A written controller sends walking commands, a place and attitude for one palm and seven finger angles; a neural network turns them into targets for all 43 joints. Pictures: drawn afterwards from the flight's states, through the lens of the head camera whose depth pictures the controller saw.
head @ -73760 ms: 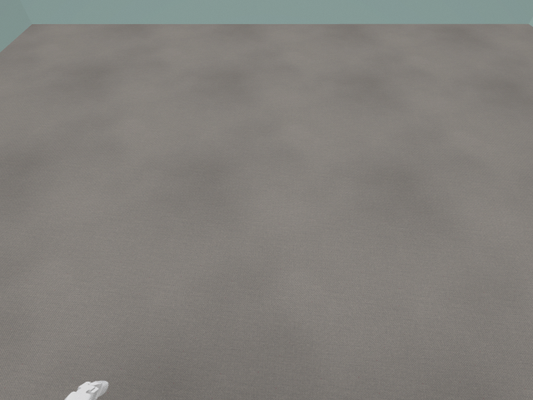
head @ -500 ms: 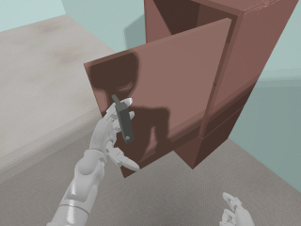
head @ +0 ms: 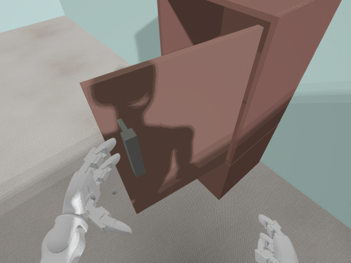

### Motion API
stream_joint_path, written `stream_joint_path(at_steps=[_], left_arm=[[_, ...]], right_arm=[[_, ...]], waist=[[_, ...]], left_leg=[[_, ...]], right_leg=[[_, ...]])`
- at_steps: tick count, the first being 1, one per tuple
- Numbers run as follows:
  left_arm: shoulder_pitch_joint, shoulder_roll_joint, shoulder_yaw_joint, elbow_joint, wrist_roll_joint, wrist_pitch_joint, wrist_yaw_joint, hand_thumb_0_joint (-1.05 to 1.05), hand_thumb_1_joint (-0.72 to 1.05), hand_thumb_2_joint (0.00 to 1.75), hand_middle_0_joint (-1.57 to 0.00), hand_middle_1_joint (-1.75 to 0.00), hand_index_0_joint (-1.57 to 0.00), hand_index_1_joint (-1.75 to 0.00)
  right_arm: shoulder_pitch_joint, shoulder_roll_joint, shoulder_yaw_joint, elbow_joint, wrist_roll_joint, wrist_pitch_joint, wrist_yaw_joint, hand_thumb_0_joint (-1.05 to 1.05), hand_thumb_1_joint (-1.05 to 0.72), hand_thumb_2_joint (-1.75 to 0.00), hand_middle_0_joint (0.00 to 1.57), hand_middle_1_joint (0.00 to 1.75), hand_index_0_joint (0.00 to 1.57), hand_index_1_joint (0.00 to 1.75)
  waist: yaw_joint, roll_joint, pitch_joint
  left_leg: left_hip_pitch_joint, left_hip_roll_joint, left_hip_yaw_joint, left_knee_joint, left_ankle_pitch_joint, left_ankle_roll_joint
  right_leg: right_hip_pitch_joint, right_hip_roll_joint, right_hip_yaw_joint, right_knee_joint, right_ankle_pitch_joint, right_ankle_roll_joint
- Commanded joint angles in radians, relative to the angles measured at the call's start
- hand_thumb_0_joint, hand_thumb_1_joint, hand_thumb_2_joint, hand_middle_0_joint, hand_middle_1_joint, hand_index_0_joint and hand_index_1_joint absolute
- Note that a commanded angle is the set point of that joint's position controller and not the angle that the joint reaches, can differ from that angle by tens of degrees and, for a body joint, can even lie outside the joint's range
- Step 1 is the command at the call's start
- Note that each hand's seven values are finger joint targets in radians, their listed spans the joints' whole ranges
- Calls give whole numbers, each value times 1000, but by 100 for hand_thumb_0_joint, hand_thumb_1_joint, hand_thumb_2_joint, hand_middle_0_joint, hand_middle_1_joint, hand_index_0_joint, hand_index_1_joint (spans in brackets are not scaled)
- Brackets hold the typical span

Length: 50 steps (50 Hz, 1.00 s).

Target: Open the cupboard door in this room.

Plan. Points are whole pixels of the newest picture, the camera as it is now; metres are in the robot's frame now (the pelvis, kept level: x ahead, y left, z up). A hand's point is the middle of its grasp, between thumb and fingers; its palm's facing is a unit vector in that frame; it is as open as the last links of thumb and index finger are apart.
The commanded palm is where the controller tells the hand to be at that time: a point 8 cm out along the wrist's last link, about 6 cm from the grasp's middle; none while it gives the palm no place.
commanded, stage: slide the hand sideways off the handle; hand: left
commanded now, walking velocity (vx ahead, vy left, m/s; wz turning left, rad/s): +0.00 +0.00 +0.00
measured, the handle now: (130, 148) +0.34 +0.13 +0.09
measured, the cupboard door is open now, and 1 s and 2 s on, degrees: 81 81 81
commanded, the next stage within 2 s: draw the hand back to the body in 0.38 s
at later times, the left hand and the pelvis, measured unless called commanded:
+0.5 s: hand (87, 208) +0.20 +0.19 +0.08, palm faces -0.04 -1.00 -0.05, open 16.3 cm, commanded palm +0.18 +0.24 +0.09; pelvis +0.00 +0.00 -0.01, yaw +2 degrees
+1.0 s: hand (60, 205) +0.19 +0.22 +0.12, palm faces -0.02 -1.00 -0.08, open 16.2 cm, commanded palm +0.16 +0.28 +0.13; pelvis -0.01 +0.02 +0.00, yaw +1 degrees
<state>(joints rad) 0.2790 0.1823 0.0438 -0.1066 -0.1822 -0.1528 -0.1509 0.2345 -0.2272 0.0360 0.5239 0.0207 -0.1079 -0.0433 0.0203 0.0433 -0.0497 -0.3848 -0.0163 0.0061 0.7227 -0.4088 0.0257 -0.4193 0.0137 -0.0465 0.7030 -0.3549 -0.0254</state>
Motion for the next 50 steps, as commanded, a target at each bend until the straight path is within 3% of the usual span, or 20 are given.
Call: stream_joint_path(at_steps=[1, 6, 11, 14, 17, 18, 22, 26, 27, 29, 32, 34, 37, 38, 40, 42, 44, 47, 49, 50], left_arm=[[-120, 108, 80, -255, -48, -101, -58, 0, -50, 30, -15, -30, -15, -30], [-114, 142, 114, -238, -83, -103, -122, 0, -50, 30, -15, -30, -15, -30], [-22, 181, 179, -246, -111, -98, -147, 0, -50, 30, -15, -30, -15, -30], [24, 213, 232, -229, -127, -95, -157, 0, -50, 30, -15, -30, -15, -30], [30, 223, 239, -242, -137, -99, -173, 0, -50, 30, -15, -30, -15, -30], [6, 200, 214, -260, -141, -102, -177, 0, -50, 30, -15, -30, -15, -30], [-42, 211, 208, -223, -143, -106, -184, 0, -50, 30, -15, -30, -15, -30], [-90, 229, 220, -261, -144, -107, -187, 0, -50, 30, -15, -30, -15, -30], [-73, 271, 261, -256, -141, -102, -177, 0, -50, 30, -15, -30, -15, -30], [-60, 250, 250, -272, -149, -91, -177, 0, -50, 30, -15, -30, -15, -30], [-32, 259, 270, -248, -152, -62, -172, 0, -50, 30, -15, -30, -15, -30], [-42, 244, 257, -241, -156, -37, -177, 0, -50, 30, -15, -30, -15, -30], [-26, 272, 288, -264, -156, -9, -176, 0, -50, 30, -15, -30, -15, -30], [-26, 255, 274, -289, -159, -1, -179, 0, -50, 30, -15, -30, -15, -30], [-20, 256, 281, -305, -160, 13, -181, 0, -50, 30, -15, -30, -15, -30], [-34, 264, 281, -309, -156, 24, -178, 0, -50, 30, -15, -30, -15, -30], [-50, 253, 272, -344, -157, 32, -177, 0, -50, 30, -15, -30, -15, -30], [-39, 295, 311, -332, -151, 51, -176, 0, -40, 34, -15, -30, -15, -30], [-41, 286, 309, -355, -157, 62, -187, 0, -32, 37, -16, -30, -16, -30], [-84, 381, 327, -487, 9, 33, 11, 0, -29, 39, -16, -30, -16, -30]], right_arm=[[-72, -114, -40, -146, 4, -88, -17, 0, -90, -90, 20, 30, 20, 30], [-71, -127, -39, -138, 7, -111, -29, 0, -90, -90, 20, 30, 20, 30], [-72, -128, -40, -146, 10, -129, -33, 0, -90, -90, 20, 30, 20, 30], [-76, -128, -40, -143, 11, -131, -32, 0, -90, -90, 20, 30, 20, 30], [-83, -133, -41, -150, 13, -137, -34, 0, -90, -90, 20, 30, 20, 30], [-85, -132, -37, -153, 13, -141, -34, 0, -90, -90, 20, 30, 20, 30], [-82, -145, -37, -137, 14, -158, -43, 0, -90, -90, 20, 30, 20, 30], [-91, -141, -34, -140, 18, -173, -48, 0, -90, -90, 20, 30, 20, 30], [-91, -143, -35, -134, 20, -176, -49, 0, -90, -90, 20, 30, 20, 30], [-95, -135, -30, -137, 22, -183, -48, 0, -90, -90, 20, 30, 20, 30], [-102, -136, -28, -131, 26, -187, -49, 0, -90, -90, 20, 30, 20, 30], [-106, -139, -24, -134, 29, -188, -49, 0, -90, -90, 20, 30, 20, 30], [-112, -141, -25, -137, 28, -197, -50, 0, -90, -90, 20, 30, 20, 30], [-114, -138, -22, -141, 28, -201, -50, 0, -90, -90, 20, 30, 20, 30], [-110, -138, -20, -138, 29, -206, -49, 0, -90, -90, 20, 30, 20, 30], [-115, -142, -19, -129, 29, -210, -50, 0, -90, -90, 20, 30, 20, 30], [-119, -140, -17, -131, 30, -219, -52, 0, -90, -90, 20, 30, 20, 30], [-114, -146, -16, -115, 27, -224, -55, 0, -90, -90, 20, 30, 20, 30], [-121, -141, -13, -116, 29, -226, -56, 0, -90, -90, 20, 30, 20, 30], [-130, -124, -22, -105, 0, -208, -66, 0, -90, -90, 20, 30, 20, 30]], waist=[[-17, -42, -184], [-22, -35, -178], [1, -39, -210], [8, -42, -185], [5, -43, -173], [-3, -20, -177], [-22, -61, -133], [-7, 8, -186], [1, -1, -196], [4, 22, -195], [11, -13, -159], [8, -5, -116], [19, -18, -140], [19, -3, -142], [19, 12, -126], [11, -13, -101], [15, 27, -100], [19, -10, -102], [22, 26, -103], [50, 35, -61]], left_leg=[[13, 0, -30, -65, 299, -14], [-14, -8, -39, -41, 289, -12], [-21, -9, -42, -33, 326, -15], [-48, -10, -38, -27, 316, -14], [-57, -9, -36, -19, 290, -11], [-54, -11, -37, -22, 277, -11], [-75, -4, -47, -11, 217, -8], [-46, -7, -54, -26, 203, -9], [-47, -4, -54, -27, 212, -8], [-29, -5, -54, -40, 226, -9], [-29, 1, -61, -62, 224, -11], [-34, 3, -61, -80, 198, -12], [-6, 5, -63, -92, 206, -10], [3, 4, -62, -99, 216, -10], [17, 6, -64, -110, 225, -14], [21, 9, -69, -118, 210, -11], [44, 9, -73, -136, 209, -14], [57, 13, -77, -145, 228, -14], [76, 12, -79, -159, 244, -19], [55, 26, -81, -212, 211, -14]], right_leg=[[111, -3, 11, -54, 345, 0], [101, -8, 16, -46, 337, 1], [131, -10, 14, -33, 377, 1], [139, -14, 28, -39, 387, 3], [121, -12, 35, -46, 343, 4], [114, -13, 31, -45, 322, 5], [65, -9, 36, -62, 221, 7], [79, -14, 31, -59, 184, 1], [98, -13, 36, -61, 186, -2], [105, -13, 25, -64, 214, 0], [109, -6, 13, -76, 202, -2], [97, -6, 6, -88, 177, 2], [119, -3, 6, -101, 172, 0], [121, -4, 2, -102, 185, 2], [120, -1, -7, -107, 198, 1], [112, 3, -8, -121, 172, 2], [115, 3, -15, -126, 168, 2], [136, 4, -16, -139, 183, 1], [144, 4, -22, -144, 199, 1], [192, -8, 21, -186, 160, -8]])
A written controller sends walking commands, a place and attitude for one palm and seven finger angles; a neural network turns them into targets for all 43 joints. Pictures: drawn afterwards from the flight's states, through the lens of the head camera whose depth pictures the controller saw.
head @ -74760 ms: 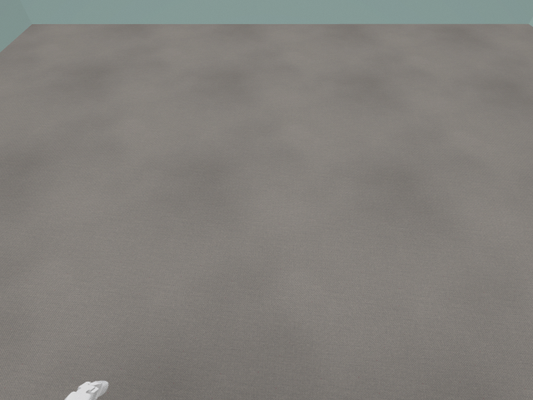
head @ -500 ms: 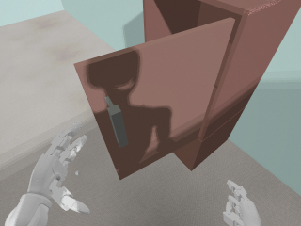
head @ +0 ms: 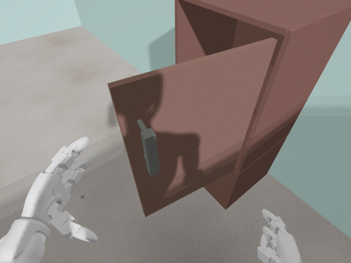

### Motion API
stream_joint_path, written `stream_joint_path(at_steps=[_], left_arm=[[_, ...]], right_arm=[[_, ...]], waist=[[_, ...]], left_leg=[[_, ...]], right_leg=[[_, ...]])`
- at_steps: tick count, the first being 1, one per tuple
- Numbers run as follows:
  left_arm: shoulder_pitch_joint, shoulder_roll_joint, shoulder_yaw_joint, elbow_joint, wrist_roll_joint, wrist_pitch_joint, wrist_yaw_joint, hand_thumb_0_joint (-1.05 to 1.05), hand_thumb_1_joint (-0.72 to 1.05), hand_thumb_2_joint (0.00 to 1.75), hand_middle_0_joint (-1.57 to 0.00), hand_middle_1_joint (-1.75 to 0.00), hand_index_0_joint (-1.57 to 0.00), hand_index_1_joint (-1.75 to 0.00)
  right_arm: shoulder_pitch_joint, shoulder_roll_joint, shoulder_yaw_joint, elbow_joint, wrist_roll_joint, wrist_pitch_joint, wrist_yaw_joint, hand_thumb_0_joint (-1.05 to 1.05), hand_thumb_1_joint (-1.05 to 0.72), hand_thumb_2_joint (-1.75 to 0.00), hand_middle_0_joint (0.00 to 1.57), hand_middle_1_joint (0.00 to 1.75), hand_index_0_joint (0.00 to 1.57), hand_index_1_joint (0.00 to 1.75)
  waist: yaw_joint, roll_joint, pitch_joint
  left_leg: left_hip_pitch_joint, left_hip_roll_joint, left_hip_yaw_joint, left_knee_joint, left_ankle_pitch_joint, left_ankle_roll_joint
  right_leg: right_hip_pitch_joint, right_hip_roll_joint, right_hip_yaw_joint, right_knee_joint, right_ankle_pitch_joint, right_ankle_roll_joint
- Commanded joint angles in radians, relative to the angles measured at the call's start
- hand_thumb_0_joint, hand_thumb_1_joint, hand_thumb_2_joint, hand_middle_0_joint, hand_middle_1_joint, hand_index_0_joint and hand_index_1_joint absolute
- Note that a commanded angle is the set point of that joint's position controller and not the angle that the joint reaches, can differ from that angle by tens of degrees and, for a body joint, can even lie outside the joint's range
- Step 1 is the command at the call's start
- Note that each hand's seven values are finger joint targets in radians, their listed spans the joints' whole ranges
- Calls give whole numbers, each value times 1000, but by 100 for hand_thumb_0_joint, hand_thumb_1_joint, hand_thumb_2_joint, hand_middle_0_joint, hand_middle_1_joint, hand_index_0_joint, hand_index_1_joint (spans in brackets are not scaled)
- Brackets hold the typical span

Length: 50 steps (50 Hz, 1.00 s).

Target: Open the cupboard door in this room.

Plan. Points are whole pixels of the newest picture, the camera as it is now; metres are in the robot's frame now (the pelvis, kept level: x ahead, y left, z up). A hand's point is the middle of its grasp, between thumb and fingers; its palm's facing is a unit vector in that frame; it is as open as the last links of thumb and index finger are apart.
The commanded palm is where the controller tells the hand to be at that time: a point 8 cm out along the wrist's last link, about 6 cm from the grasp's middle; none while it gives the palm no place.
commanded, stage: draw the hand back to the body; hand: left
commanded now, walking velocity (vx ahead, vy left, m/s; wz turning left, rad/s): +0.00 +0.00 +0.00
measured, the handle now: (147, 148) +0.36 +0.11 +0.08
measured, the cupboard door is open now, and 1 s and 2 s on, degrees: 81 81 81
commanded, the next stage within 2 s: step back with the hand held close in 1.06 s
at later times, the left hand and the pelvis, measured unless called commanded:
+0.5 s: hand (55, 172) +0.23 +0.25 +0.15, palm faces +0.37 -0.84 -0.41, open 11.3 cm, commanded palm +0.18 +0.29 +0.17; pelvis +0.03 +0.00 +0.02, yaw -1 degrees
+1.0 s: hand (52, 171) +0.22 +0.24 +0.17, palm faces +0.42 -0.81 -0.40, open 7.5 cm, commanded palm +0.17 +0.28 +0.19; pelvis +0.02 -0.01 +0.02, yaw -2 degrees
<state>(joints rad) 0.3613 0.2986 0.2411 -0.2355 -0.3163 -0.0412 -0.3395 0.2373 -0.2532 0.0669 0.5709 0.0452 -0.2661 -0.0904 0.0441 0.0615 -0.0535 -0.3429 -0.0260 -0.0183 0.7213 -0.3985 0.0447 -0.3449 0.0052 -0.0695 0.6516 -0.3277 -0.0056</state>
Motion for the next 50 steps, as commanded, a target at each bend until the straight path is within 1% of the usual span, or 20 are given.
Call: stream_joint_path(at_steps=[1, 3, 4, 6, 7, 10, 11, 16, 17, 18, 22, 23, 30, 32, 34, 38, 42, 46, 48, 50], left_arm=[[-42, 146, 66, -302, 162, -61, 284, 0, -26, 40, -16, -30, -16, -30], [22, 110, 26, -304, 210, -54, 377, 0, -18, 43, -16, -30, -16, -30], [32, 122, 32, -328, 225, -55, 403, 0, -15, 45, -16, -30, -16, -30], [2, 143, 42, -348, 249, -65, 440, 0, -8, 48, -16, -30, -16, -30], [-19, 160, 50, -345, 259, -69, 454, 0, -5, 50, -17, -30, -17, -30], [-32, 149, 42, -366, 277, -81, 475, 0, 6, 54, -17, -30, -17, -30], [-21, 154, 53, -362, 280, -84, 480, 0, 9, 55, -17, -30, -17, -30], [15, 161, 79, -355, 285, -87, 483, 0, 27, 63, -18, -30, -18, -30], [24, 171, 94, -335, 285, -84, 482, 0, 31, 64, -18, -30, -18, -30], [23, 166, 95, -334, 282, -86, 481, 0, 34, 66, -18, -30, -18, -30], [45, 203, 150, -340, 279, -88, 477, 0, 48, 72, -19, -30, -19, -30], [47, 194, 150, -343, 275, -89, 475, 0, 51, 74, -19, -30, -19, -30], [22, 219, 193, -358, 268, -92, 472, 0, 76, 84, -19, -30, -19, -30], [16, 240, 217, -347, 266, -92, 474, 0, 83, 87, -20, -30, -20, -30], [6, 230, 215, -344, 261, -92, 472, 0, 90, 90, -20, -30, -20, -30], [21, 206, 191, -308, 259, -93, 468, 0, 90, 90, -20, -30, -20, -30], [-14, 239, 206, -325, 264, -98, 472, 0, 90, 90, -20, -30, -20, -30], [-5, 238, 212, -340, 263, -104, 473, 0, 90, 90, -20, -30, -20, -30], [-3, 236, 210, -343, 263, -106, 473, 0, 90, 90, -20, -30, -20, -30], [7, 228, 208, -319, 262, -104, 472, 0, 90, 90, -20, -30, -20, -30]], right_arm=[[-121, -84, -47, -149, -35, -41, -21, 0, -90, -90, 20, 30, 20, 30], [-123, -82, -49, -132, -35, -12, -14, 0, -90, -90, 20, 30, 20, 30], [-127, -87, -53, -129, -36, 2, -11, 0, -90, -90, 20, 30, 20, 30], [-132, -88, -52, -120, -40, 20, -7, 0, -90, -90, 20, 30, 20, 30], [-139, -93, -55, -111, -42, 25, -9, 0, -90, -90, 20, 30, 20, 30], [-142, -86, -57, -102, -47, 35, -7, 0, -90, -90, 20, 30, 20, 30], [-141, -85, -57, -98, -48, 38, -6, 0, -90, -90, 20, 30, 20, 30], [-152, -85, -65, -85, -51, 58, 4, 0, -90, -90, 20, 30, 20, 30], [-155, -88, -67, -80, -52, 64, 7, 0, -90, -90, 20, 30, 20, 30], [-156, -84, -67, -81, -50, 70, 10, 0, -90, -90, 20, 30, 20, 30], [-163, -86, -76, -81, -52, 89, 15, 0, -90, -90, 20, 30, 20, 30], [-159, -80, -75, -83, -51, 95, 17, 0, -90, -90, 20, 30, 20, 30], [-165, -78, -82, -83, -47, 115, 22, 0, -90, -90, 20, 30, 20, 30], [-171, -81, -83, -80, -46, 118, 19, 0, -90, -90, 20, 30, 20, 30], [-174, -77, -84, -80, -44, 120, 18, 0, -90, -90, 20, 30, 20, 30], [-174, -79, -87, -79, -44, 126, 20, 0, -90, -90, 20, 30, 20, 30], [-182, -83, -88, -76, -45, 125, 16, 0, -90, -90, 20, 30, 20, 30], [-184, -75, -86, -78, -46, 116, 15, 0, -90, -90, 20, 30, 20, 30], [-185, -75, -86, -76, -45, 114, 14, 0, -90, -90, 20, 30, 20, 30], [-186, -72, -86, -73, -46, 112, 14, 0, -90, -90, 20, 30, 20, 30]], waist=[[7, 13, -1], [2, -16, 18], [5, 9, -1], [2, 30, -7], [1, 14, 2], [1, 40, -37], [4, 23, -33], [14, -1, -46], [18, 13, -31], [16, -10, -21], [27, -5, -49], [25, -5, -51], [23, 11, -44], [27, -2, -31], [24, 12, -25], [20, -23, -3], [23, 1, -7], [27, -6, -23], [25, 13, -15], [25, -1, 4]], left_leg=[[11, 37, -54, -239, 157, -40], [32, 46, -52, -268, 164, -38], [56, 48, -47, -279, 193, -39], [87, 49, -45, -305, 215, -42], [97, 49, -41, -313, 217, -40], [162, 49, -38, -337, 302, -43], [169, 52, -40, -342, 339, -47], [225, 59, -30, -353, 498, -58], [219, 58, -27, -357, 499, -60], [218, 60, -29, -364, 500, -63], [246, 59, -12, -354, 579, -59], [248, 59, -13, -356, 592, -61], [271, 59, 1, -355, 595, -53], [260, 56, 3, -357, 568, -48], [268, 56, 9, -360, 540, -42], [259, 52, 16, -366, 500, -32], [258, 47, 16, -366, 455, -29], [260, 43, 16, -369, 448, -27], [259, 44, 17, -369, 446, -28], [255, 43, 19, -371, 425, -26]], right_leg=[[109, -7, 38, -157, 98, -28], [143, -11, 38, -182, 101, -27], [166, -12, 40, -189, 123, -27], [191, -14, 39, -207, 135, -28], [200, -13, 40, -222, 137, -28], [236, -15, 39, -234, 185, -28], [248, -14, 35, -237, 204, -28], [294, -11, 35, -256, 293, -24], [301, -11, 36, -264, 297, -26], [304, -11, 32, -266, 297, -24], [337, -11, 42, -274, 369, -23], [339, -11, 41, -274, 377, -22], [333, -11, 48, -290, 395, -18], [335, -9, 50, -297, 390, -20], [323, -11, 54, -302, 379, -16], [319, -12, 55, -313, 371, -15], [320, -11, 63, -322, 346, -17], [329, -11, 64, -320, 345, -16], [326, -13, 67, -323, 344, -17], [315, -11, 67, -330, 330, -16]])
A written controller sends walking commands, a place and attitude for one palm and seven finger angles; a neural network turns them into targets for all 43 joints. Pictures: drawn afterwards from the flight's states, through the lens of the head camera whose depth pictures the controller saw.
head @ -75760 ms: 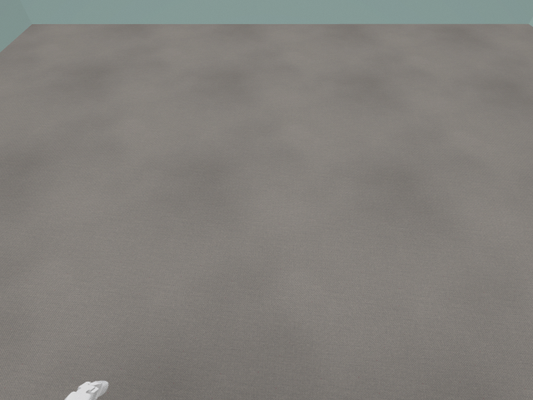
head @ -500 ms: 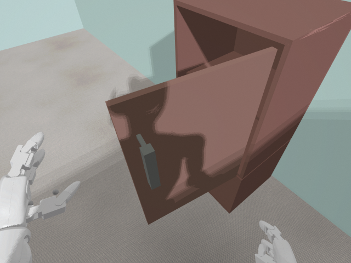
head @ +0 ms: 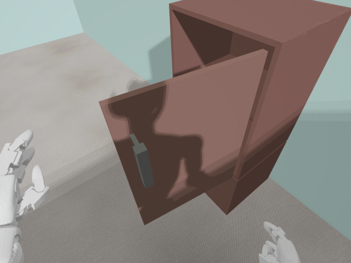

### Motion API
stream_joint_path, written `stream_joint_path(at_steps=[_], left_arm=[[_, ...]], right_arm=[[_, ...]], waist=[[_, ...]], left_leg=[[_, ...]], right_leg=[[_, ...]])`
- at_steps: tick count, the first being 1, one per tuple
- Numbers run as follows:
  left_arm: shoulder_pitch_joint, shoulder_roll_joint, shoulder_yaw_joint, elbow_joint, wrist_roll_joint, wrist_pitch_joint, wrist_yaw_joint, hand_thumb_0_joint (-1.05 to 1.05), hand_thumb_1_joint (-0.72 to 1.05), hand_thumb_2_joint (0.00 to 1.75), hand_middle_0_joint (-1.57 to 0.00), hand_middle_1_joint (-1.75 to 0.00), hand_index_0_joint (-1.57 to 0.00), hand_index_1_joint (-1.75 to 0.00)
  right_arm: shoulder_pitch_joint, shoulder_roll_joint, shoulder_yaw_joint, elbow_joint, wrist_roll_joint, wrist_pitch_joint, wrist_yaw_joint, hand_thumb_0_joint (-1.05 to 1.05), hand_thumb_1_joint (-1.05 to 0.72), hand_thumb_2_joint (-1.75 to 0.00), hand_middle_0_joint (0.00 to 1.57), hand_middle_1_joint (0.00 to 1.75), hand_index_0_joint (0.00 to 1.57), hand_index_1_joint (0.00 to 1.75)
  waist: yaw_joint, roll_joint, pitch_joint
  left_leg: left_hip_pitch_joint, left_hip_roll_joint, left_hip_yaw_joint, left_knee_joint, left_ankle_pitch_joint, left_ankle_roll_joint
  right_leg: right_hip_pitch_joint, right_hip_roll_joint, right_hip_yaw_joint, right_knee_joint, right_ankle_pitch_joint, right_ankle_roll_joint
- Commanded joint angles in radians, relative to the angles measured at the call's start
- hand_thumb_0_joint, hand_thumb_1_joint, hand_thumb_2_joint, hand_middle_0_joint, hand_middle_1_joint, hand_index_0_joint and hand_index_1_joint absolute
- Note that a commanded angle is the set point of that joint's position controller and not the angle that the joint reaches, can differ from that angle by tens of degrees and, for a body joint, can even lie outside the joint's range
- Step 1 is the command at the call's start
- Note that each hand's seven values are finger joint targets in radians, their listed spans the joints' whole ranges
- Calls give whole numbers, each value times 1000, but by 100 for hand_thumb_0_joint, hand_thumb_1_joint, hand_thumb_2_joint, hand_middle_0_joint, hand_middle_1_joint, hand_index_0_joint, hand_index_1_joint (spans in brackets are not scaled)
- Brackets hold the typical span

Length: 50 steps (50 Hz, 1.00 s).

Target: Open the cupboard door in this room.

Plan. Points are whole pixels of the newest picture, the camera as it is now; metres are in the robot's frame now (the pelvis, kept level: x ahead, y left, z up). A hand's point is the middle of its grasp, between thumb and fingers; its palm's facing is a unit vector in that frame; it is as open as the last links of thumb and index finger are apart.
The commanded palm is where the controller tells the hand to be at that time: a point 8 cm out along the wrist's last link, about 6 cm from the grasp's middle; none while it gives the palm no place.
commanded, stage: draw the hand back to the body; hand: left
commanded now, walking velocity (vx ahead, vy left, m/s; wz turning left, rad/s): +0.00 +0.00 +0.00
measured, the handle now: (141, 161) +0.33 +0.14 +0.06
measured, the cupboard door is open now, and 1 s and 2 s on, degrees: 81 81 81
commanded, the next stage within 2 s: step back with the hand held close in 0.06 s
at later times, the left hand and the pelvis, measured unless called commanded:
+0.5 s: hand (36, 199) +0.17 +0.27 +0.14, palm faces +0.33 -0.79 -0.51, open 7.4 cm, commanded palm +0.11 +0.31 +0.17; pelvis -0.03 +0.02 +0.00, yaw -1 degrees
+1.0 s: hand out of the picture +0.10 +0.29 +0.15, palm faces +0.42 -0.77 -0.48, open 7.5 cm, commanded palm +0.03 +0.33 +0.17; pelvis -0.11 +0.03 -0.02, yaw +0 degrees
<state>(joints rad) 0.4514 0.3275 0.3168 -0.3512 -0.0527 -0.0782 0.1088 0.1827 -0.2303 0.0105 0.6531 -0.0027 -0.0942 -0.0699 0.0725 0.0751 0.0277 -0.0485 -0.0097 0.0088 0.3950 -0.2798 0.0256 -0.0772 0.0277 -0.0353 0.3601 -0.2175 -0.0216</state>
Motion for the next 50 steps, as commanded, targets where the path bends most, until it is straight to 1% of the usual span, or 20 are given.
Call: stream_joint_path(at_steps=[1, 8, 9, 10, 11, 14, 17, 21, 23, 27, 29, 33, 36, 38, 41, 44, 46, 48, 49, 50], left_arm=[[-84, 196, 130, -204, -3, -69, 23, 0, 90, 90, -20, -30, -20, -30], [-91, 200, 130, -203, -2, -79, 22, 0, 90, 90, -20, -30, -20, -30], [-158, 233, 145, -310, -4, -93, 27, 0, 90, 90, -20, -30, -20, -30], [-212, 360, 281, -332, 0, -135, 34, 0, 90, 90, -20, -30, -20, -30], [-69, 268, 223, -212, 0, -133, 22, 0, 90, 90, -20, -30, -20, -30], [35, 212, 172, -195, 5, -137, 11, 0, 90, 90, -20, -30, -20, -30], [58, 233, 184, -222, 5, -137, 22, 0, 90, 90, -20, -30, -20, -30], [83, 264, 214, -273, 6, -134, 34, 0, 90, 90, -20, -30, -20, -30], [87, 281, 229, -307, 7, -135, 40, 0, 90, 90, -20, -30, -20, -30], [108, 286, 242, -343, 14, -140, 48, 0, 90, 90, -20, -30, -20, -30], [107, 272, 235, -341, 19, -143, 51, 0, 90, 90, -20, -30, -20, -30], [74, 257, 234, -354, 36, -157, 54, 0, 90, 90, -20, -30, -20, -30], [43, 244, 232, -335, 50, -168, 57, 0, 90, 90, -20, -30, -20, -30], [19, 247, 232, -338, 54, -176, 58, 0, 90, 90, -20, -30, -20, -30], [5, 257, 235, -356, 53, -187, 64, 0, 90, 90, -20, -30, -20, -30], [16, 266, 239, -391, 41, -201, 75, 0, 90, 90, -20, -30, -20, -30], [43, 274, 261, -400, 42, -214, 82, 0, 90, 90, -20, -30, -20, -30], [52, 274, 291, -415, 56, -226, 82, 0, 90, 90, -20, -30, -20, -30], [38, 268, 292, -412, 65, -231, 78, 0, 90, 90, -20, -30, -20, -30], [36, 282, 301, -394, 66, -231, 77, 0, 90, 90, -20, -30, -20, -30]], right_arm=[[-131, -94, -30, -155, 3, -60, -5, 0, -90, -90, 20, 30, 20, 30], [-134, -97, -32, -149, 3, -68, -6, 0, -90, -90, 20, 30, 20, 30], [-144, -99, -30, -162, 4, -77, -6, 0, -90, -90, 20, 30, 20, 30], [-122, -119, -29, -193, 17, -60, -7, 0, -90, -90, 20, 30, 20, 30], [-113, -107, -37, -171, 9, -42, -8, 0, -90, -90, 20, 30, 20, 30], [-109, -117, -47, -189, 8, -11, -3, 0, -90, -90, 20, 30, 20, 30], [-112, -128, -56, -200, 11, 8, -12, 0, -90, -90, 20, 30, 20, 30], [-109, -122, -63, -232, 17, 28, -20, 0, -90, -90, 20, 30, 20, 30], [-107, -121, -65, -241, 17, 34, -24, 0, -90, -90, 20, 30, 20, 30], [-105, -129, -70, -254, 16, 32, -27, 0, -90, -90, 20, 30, 20, 30], [-97, -127, -68, -258, 15, 28, -27, 0, -90, -90, 20, 30, 20, 30], [-84, -137, -67, -264, 9, 11, -25, 0, -90, -90, 20, 30, 20, 30], [-69, -140, -69, -262, 10, -1, -24, 0, -90, -90, 20, 30, 20, 30], [-63, -137, -67, -259, 9, -8, -24, 0, -90, -90, 20, 30, 20, 30], [-48, -134, -69, -253, 7, -19, -18, 0, -90, -90, 20, 30, 20, 30], [-45, -126, -61, -237, 4, -29, -18, 0, -90, -90, 20, 30, 20, 30], [-50, -130, -59, -236, 1, -36, -22, 0, -90, -90, 20, 30, 20, 30], [-60, -141, -62, -242, -1, -48, -30, 0, -90, -90, 20, 30, 20, 30], [-63, -139, -67, -243, -6, -54, -30, 0, -90, -90, 20, 30, 20, 30], [-57, -127, -71, -237, -10, -60, -29, 0, -90, -90, 20, 30, 20, 30]], waist=[[-5, -20, -75], [-5, -1, -76], [-1, 12, -121], [-53, -39, -19], [-57, -99, -36], [-62, -63, -99], [-61, -29, -142], [-61, -66, -192], [-57, -45, -206], [-52, 9, -198], [-55, 2, -171], [-59, 45, -110], [-69, 5, -77], [-76, -40, -58], [-85, -113, -56], [-88, -104, -85], [-85, -18, -100], [-69, 134, -118], [-63, 188, -111], [-64, 130, -105]], left_leg=[[-40, 27, -7, -47, 292, -7], [-40, 26, -9, -53, 264, -5], [-28, 24, -15, -47, 271, -4], [-109, 38, -46, -13, 191, 13], [-101, 36, -53, 15, 183, 15], [-103, 45, -35, 30, 227, 9], [-120, 64, -48, 13, 312, 4], [-150, 83, -58, 19, 387, 2], [-175, 88, -68, 20, 393, -1], [-259, 109, -99, -7, 315, 14], [-329, 128, -113, -30, 224, 28], [-534, 170, -160, -100, -37, 63], [-656, 168, -168, -90, -244, 82], [-656, 133, -151, -34, -320, 78], [-534, 71, -121, 103, -321, 51], [-407, 58, -125, 143, -239, 30], [-475, 102, -171, 27, -280, 46], [-695, 221, -294, -189, -443, 89], [-768, 275, -344, -257, -486, 111], [-732, 297, -358, -245, -395, 129]], right_leg=[[44, -33, 32, -43, 207, 1], [45, -35, 38, -49, 181, -1], [62, -38, 40, -45, 191, 0], [-59, -80, 147, -90, 239, -9], [-67, -108, 151, -90, 258, -15], [-64, -126, 137, -56, 325, -10], [-46, -117, 108, -8, 357, -6], [-24, -104, 99, 57, 416, 4], [-9, -105, 98, 87, 424, 1], [-2, -84, 98, 141, 338, 7], [-2, -73, 102, 174, 268, 14], [53, -49, 94, 276, 147, 24], [78, -56, 117, 303, 121, 21], [22, -87, 165, 241, 70, 8], [-169, -146, 251, 82, -139, -28], [-283, -171, 234, 46, -186, -48], [-206, -112, 168, 135, -151, -15], [41, -7, 71, 385, -51, 33], [103, 31, 52, 498, -47, 43], [74, 29, 65, 535, -71, 39]])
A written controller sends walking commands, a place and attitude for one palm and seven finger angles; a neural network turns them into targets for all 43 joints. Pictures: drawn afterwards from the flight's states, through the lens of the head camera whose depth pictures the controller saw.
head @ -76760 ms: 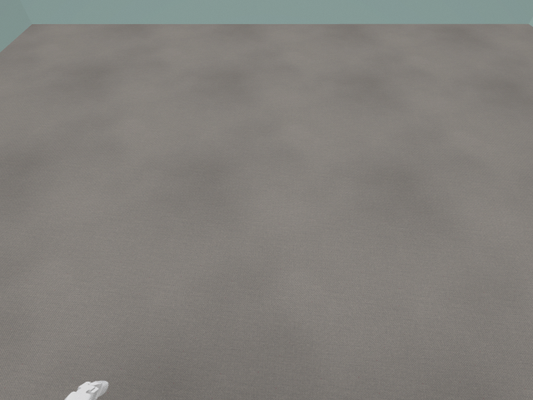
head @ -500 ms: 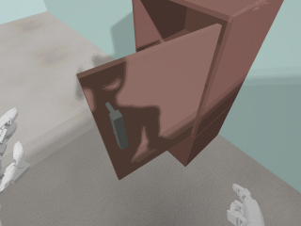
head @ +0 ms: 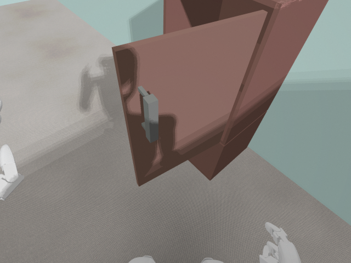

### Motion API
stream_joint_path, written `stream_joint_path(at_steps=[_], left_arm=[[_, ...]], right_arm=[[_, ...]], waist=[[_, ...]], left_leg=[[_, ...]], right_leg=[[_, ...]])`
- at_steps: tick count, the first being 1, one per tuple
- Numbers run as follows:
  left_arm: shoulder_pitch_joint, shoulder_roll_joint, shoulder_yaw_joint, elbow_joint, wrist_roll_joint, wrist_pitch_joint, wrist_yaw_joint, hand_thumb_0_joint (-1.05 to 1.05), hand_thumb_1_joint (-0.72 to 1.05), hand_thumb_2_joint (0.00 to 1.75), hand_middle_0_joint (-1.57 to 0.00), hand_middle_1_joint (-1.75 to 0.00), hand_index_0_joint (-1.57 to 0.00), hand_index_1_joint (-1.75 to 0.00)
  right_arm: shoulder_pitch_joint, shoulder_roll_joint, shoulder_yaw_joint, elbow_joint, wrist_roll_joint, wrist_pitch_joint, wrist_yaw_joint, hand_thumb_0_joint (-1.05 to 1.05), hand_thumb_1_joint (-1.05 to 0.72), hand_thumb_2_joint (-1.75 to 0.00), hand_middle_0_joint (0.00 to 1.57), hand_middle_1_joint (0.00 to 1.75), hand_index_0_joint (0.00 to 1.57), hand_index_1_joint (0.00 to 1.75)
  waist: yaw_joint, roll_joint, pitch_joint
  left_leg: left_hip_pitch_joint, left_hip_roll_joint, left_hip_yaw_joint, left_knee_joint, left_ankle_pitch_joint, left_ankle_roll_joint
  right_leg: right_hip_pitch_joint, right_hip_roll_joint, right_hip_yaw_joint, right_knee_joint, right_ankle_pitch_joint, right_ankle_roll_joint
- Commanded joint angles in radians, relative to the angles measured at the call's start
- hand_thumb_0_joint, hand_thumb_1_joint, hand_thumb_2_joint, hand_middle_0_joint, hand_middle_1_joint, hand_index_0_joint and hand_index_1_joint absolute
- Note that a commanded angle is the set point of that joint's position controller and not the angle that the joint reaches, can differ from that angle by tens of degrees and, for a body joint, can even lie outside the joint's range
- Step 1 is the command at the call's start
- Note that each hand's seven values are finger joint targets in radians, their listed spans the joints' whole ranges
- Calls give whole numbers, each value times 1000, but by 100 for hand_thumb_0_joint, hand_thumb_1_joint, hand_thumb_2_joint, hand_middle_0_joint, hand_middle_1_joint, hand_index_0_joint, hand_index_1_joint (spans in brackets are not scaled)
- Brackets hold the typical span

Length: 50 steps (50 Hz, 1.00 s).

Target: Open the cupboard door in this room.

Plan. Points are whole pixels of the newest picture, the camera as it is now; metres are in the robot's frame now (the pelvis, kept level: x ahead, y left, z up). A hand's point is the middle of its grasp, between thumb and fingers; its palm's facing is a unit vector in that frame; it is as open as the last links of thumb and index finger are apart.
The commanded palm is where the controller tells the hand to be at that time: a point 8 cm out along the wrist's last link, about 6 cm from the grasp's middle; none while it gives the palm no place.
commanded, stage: step back with the hand held close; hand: left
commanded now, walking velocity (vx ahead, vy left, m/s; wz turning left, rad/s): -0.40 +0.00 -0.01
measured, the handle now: (147, 114) +0.44 +0.10 +0.08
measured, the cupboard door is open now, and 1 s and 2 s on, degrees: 81 81 81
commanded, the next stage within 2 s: stop stepping back and stand still in 0.28 s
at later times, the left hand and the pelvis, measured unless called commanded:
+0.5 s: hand (0, 252) +0.11 +0.23 +0.18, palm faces +0.34 -0.77 -0.54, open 7.4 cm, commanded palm +0.06 +0.26 +0.20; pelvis -0.10 -0.03 +0.02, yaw -3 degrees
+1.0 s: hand out of the picture +0.01 +0.24 +0.18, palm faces +0.46 -0.79 -0.41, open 7.4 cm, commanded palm -0.05 +0.27 +0.20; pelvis -0.19 -0.03 +0.02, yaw +0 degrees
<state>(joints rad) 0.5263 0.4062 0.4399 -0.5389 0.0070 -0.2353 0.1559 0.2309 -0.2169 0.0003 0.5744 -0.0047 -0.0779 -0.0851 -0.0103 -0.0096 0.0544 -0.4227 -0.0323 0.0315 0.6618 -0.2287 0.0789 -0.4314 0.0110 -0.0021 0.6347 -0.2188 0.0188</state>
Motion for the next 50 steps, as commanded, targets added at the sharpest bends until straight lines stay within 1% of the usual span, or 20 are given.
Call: stream_joint_path(at_steps=[1, 5, 10, 12, 14, 16, 18, 20, 25, 27, 29, 31, 34, 37, 40, 41, 43, 44, 47, 50], left_arm=[[-43, 192, 165, -206, 5, -75, 26, 0, 90, 90, -20, -30, -20, -30], [0, 142, 90, -157, -30, -72, 9, 0, 90, 90, -20, -30, -20, -30], [-43, 185, 91, -218, -46, -77, -14, 0, 90, 90, -20, -30, -20, -30], [18, 222, 139, -242, -62, -61, -15, 0, 90, 90, -20, -30, -20, -30], [66, 239, 169, -263, -84, -39, -19, 0, 90, 90, -20, -30, -20, -30], [122, 287, 226, -213, -88, -30, -17, 0, 90, 90, -20, -30, -20, -30], [131, 293, 235, -164, -77, -7, -4, 0, 90, 90, -20, -30, -20, -30], [88, 239, 173, -135, -49, 10, 2, 0, 90, 90, -20, -30, -20, -30], [27, 194, 87, -161, -42, 40, 35, 0, 90, 90, -20, -30, -20, -30], [39, 210, 87, -194, -38, 37, 37, 0, 90, 90, -20, -30, -20, -30], [58, 217, 109, -201, -37, 25, 35, 0, 90, 90, -20, -30, -20, -30], [10, 209, 100, -234, -35, 4, 27, 0, 90, 90, -20, -30, -20, -30], [-22, 176, 91, -184, -19, -11, 30, 0, 90, 90, -20, -30, -20, -30], [-24, 181, 88, -143, -13, -6, 28, 0, 90, 90, -20, -30, -20, -30], [-41, 179, 77, -126, -22, 2, 26, 0, 90, 90, -20, -30, -20, -30], [-38, 174, 74, -120, -26, 7, 23, 0, 90, 90, -20, -30, -20, -30], [-49, 195, 82, -134, -35, 13, 21, 0, 90, 90, -20, -30, -20, -30], [-79, 192, 82, -120, -37, 8, 24, 0, 90, 90, -20, -30, -20, -30], [-144, 177, 61, -79, -27, -1, 22, 0, 90, 90, -20, -30, -20, -30], [-131, 172, 59, -90, -22, -12, 27, 0, 90, 90, -20, -30, -20, -30]], right_arm=[[-100, -137, -64, -153, -11, -85, -9, 0, -90, -90, 20, 30, 20, 30], [-99, -132, -55, -97, -17, -111, 13, 0, -90, -90, 20, 30, 20, 30], [-122, -140, -59, -58, -19, -113, 32, 0, -90, -90, 20, 30, 20, 30], [-138, -130, -61, -83, -11, -96, 39, 0, -90, -90, 20, 30, 20, 30], [-176, -118, -58, -126, 9, -71, 41, 0, -90, -90, 20, 30, 20, 30], [-197, -97, -50, -159, 39, -42, 32, 0, -90, -90, 20, 30, 20, 30], [-214, -69, -42, -144, 21, -23, 21, 0, -90, -90, 20, 30, 20, 30], [-192, -48, -15, -138, 12, -4, 5, 0, -90, -90, 20, 30, 20, 30], [-109, -111, -30, -125, 15, -29, -28, 0, -90, -90, 20, 30, 20, 30], [-103, -143, -52, -143, 28, -43, -30, 0, -90, -90, 20, 30, 20, 30], [-111, -129, -35, -149, 14, -57, -23, 0, -90, -90, 20, 30, 20, 30], [-104, -120, -27, -137, 2, -74, -14, 0, -90, -90, 20, 30, 20, 30], [-96, -119, -28, -113, -3, -108, -10, 0, -90, -90, 20, 30, 20, 30], [-110, -131, -32, -106, -3, -108, -9, 0, -90, -90, 20, 30, 20, 30], [-109, -122, -35, -98, -14, -93, -11, 0, -90, -90, 20, 30, 20, 30], [-104, -118, -40, -97, -12, -89, -10, 0, -90, -90, 20, 30, 20, 30], [-99, -103, -41, -82, -12, -78, -4, 0, -90, -90, 20, 30, 20, 30], [-94, -105, -42, -69, -8, -80, -1, 0, -90, -90, 20, 30, 20, 30], [-97, -97, -35, -61, -5, -78, -2, 0, -90, -90, 20, 30, 20, 30], [-89, -100, -27, -61, -6, -92, -21, 0, -90, -90, 20, 30, 20, 30]], waist=[[19, 167, -123], [14, 178, -133], [32, 192, -363], [46, 141, -436], [48, 23, -417], [44, -208, -289], [37, -166, -199], [8, -86, -169], [-12, -37, -207], [19, 50, -231], [9, 156, -234], [14, 214, -178], [9, 203, -103], [4, 192, -67], [-3, 103, -81], [-3, 23, -97], [5, -176, -79], [3, -188, -63], [-11, -99, -26], [-11, 0, -15]], left_leg=[[-293, 313, -366, -466, -325, 81], [58, 272, -298, -364, 143, 47], [456, 253, -206, -249, 745, 18], [475, 244, -172, -218, 715, 20], [334, 181, -98, -167, 464, -6], [102, 16, 0, 94, -88, -73], [-96, -5, -86, 373, -269, -94], [-76, 37, -37, 287, -220, -107], [206, 58, -12, -251, 130, -68], [293, 166, -97, -273, 352, -39], [275, 172, -148, -277, 472, -37], [184, 208, -199, -395, 269, -51], [24, 242, -252, -524, -274, -8], [-61, 211, -215, -531, -495, -18], [-7, 136, -162, -388, -418, -50], [32, 91, -108, -266, -344, -55], [-11, 29, -14, 127, -148, -69], [-67, 36, -21, 264, -157, -73], [47, 87, -19, 120, -185, -63], [236, 64, 28, -170, -158, -42]], right_leg=[[378, 49, 43, 241, -113, -7], [189, 42, 36, -19, -187, -26], [164, 41, 37, -119, -42, -14], [197, 21, 51, -136, 53, -9], [249, -35, 80, -195, 265, 3], [189, -254, 257, -329, 534, -38], [166, -339, 281, -288, 712, -142], [225, -273, 187, -218, 813, -158], [291, -153, 115, -164, 569, -51], [259, -67, 97, -188, 249, -3], [255, -24, 48, -141, 219, -15], [247, 2, 6, -83, -71, -6], [294, 1, 12, -15, -123, -1], [351, 27, -47, -99, -158, -20], [307, 2, 13, -235, -244, -74], [249, -44, 110, -293, -329, -104], [166, -259, 421, -454, -457, -218], [168, -311, 453, -461, -392, -248], [41, -267, 282, -416, -440, -191], [-18, -177, 184, -319, -423, -135]])
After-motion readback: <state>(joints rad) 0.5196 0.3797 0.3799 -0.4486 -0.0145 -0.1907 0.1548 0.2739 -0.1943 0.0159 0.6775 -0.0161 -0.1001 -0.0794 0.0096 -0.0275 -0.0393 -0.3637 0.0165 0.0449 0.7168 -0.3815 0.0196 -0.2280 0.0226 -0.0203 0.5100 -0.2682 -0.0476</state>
